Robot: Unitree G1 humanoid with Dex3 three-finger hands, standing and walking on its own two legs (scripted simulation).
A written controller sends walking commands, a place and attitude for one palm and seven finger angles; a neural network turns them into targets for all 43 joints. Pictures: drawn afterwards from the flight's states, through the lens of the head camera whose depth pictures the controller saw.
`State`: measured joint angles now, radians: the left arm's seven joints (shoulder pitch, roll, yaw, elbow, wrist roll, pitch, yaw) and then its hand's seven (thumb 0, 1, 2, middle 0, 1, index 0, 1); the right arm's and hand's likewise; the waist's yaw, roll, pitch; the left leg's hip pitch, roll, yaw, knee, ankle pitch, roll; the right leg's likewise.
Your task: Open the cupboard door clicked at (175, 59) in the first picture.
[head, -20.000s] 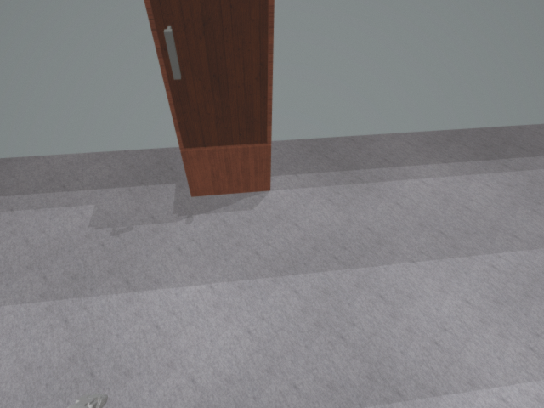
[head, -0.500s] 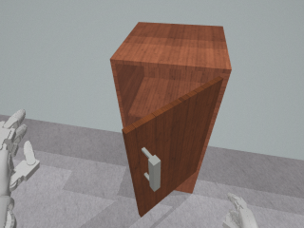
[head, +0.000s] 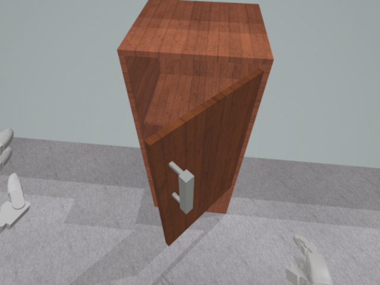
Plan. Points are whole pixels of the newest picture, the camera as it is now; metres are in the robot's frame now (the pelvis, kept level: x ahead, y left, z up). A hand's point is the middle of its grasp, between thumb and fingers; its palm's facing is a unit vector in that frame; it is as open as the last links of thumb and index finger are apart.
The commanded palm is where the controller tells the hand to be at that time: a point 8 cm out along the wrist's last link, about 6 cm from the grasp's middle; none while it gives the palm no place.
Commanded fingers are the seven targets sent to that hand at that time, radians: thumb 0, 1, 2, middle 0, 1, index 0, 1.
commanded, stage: step back with the hand held close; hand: left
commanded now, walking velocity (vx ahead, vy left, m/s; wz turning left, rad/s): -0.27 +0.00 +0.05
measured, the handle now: (180, 188) +0.34 +0.05 -0.02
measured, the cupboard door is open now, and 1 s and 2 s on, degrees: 50 50 50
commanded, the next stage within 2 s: stop stepping back and stand still in 0.70 s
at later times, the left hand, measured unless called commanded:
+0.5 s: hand out of the picture +0.10 +0.28 +0.16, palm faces +0.47 -0.77 -0.44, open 7.4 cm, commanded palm +0.03 +0.32 +0.18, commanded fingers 0.00 0.90 0.90 -0.20 -0.30 -0.20 -0.30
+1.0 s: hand out of the picture +0.02 +0.26 +0.17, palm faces +0.35 -0.82 -0.45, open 7.4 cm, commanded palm -0.05 +0.30 +0.18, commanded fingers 0.00 0.90 0.90 -0.20 -0.30 -0.20 -0.30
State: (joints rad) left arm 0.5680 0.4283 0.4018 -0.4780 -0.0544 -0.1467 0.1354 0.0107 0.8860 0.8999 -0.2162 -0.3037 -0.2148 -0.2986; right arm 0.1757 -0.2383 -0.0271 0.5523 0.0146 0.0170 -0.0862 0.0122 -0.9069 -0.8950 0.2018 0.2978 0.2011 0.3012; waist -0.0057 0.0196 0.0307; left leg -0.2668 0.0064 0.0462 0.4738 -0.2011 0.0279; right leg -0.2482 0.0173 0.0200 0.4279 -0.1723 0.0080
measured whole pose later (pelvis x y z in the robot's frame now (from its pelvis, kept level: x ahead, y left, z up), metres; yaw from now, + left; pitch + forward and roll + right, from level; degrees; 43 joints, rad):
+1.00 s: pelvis -0.20 +0.01 +0.00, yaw -2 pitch +0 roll -2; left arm 0.54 0.48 0.45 -0.54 -0.07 -0.18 0.15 0.01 0.89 0.90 -0.22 -0.30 -0.21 -0.30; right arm 0.15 -0.16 0.02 0.60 -0.02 -0.13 -0.05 0.01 -0.91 -0.89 0.20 0.30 0.20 0.30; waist -0.04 -0.05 0.03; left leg -0.38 -0.01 0.05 0.42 -0.05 0.06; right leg -0.28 0.07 0.02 0.74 -0.51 0.00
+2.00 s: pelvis -0.27 +0.01 +0.00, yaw +3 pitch -1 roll -1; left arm 0.27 0.20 0.03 0.98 0.01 0.03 0.02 -0.04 1.02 0.90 -0.21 -0.30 -0.21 -0.30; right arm 0.27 -0.17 0.01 1.01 -0.04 0.04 -0.02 0.01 -0.91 -0.89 0.20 0.30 0.20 0.30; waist 0.01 -0.04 0.05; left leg -0.25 0.03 0.03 0.50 -0.23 0.00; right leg -0.21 0.01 -0.15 0.45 -0.22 -0.06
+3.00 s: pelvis -0.25 +0.04 +0.00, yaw +1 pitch -2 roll +0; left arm 0.30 0.12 0.01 1.16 0.01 0.00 0.04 0.00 0.91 0.90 -0.20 -0.30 -0.20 -0.30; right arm 0.31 -0.11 0.00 1.15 -0.03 0.00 -0.04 0.00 -0.91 -0.90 0.20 0.30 0.20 0.30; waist -0.01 0.01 0.04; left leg -0.17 -0.02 0.09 0.40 -0.21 0.04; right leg -0.18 -0.03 -0.08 0.42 -0.21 -0.01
